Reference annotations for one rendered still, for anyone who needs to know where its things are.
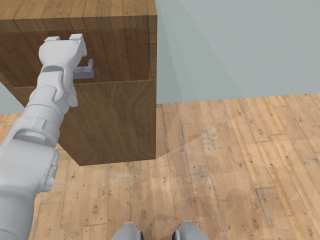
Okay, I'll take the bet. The robot left upper arm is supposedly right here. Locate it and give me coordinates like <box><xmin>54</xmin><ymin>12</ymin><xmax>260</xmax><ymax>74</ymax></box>
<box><xmin>0</xmin><ymin>138</ymin><xmax>60</xmax><ymax>240</ymax></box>

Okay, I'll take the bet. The robot right thigh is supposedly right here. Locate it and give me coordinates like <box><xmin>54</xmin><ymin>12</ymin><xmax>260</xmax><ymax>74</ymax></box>
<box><xmin>175</xmin><ymin>224</ymin><xmax>209</xmax><ymax>240</ymax></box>

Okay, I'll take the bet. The cabinet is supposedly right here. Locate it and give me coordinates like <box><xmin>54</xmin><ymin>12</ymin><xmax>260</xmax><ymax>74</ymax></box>
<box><xmin>0</xmin><ymin>0</ymin><xmax>158</xmax><ymax>166</ymax></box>

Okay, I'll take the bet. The drawer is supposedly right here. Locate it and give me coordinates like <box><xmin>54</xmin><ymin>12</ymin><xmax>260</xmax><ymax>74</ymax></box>
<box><xmin>0</xmin><ymin>27</ymin><xmax>149</xmax><ymax>87</ymax></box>

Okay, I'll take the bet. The robot left shin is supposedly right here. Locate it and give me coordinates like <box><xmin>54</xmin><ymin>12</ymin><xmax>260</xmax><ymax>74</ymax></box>
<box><xmin>123</xmin><ymin>222</ymin><xmax>136</xmax><ymax>228</ymax></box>

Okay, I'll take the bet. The robot left forearm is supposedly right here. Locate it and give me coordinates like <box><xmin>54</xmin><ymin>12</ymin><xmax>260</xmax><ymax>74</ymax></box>
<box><xmin>0</xmin><ymin>62</ymin><xmax>74</xmax><ymax>160</ymax></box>

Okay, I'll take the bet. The handle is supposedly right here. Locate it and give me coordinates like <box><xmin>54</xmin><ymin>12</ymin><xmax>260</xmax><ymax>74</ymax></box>
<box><xmin>73</xmin><ymin>59</ymin><xmax>94</xmax><ymax>79</ymax></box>

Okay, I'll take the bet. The robot left hand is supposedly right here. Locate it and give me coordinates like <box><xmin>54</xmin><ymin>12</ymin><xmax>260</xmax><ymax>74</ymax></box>
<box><xmin>38</xmin><ymin>33</ymin><xmax>87</xmax><ymax>107</ymax></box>

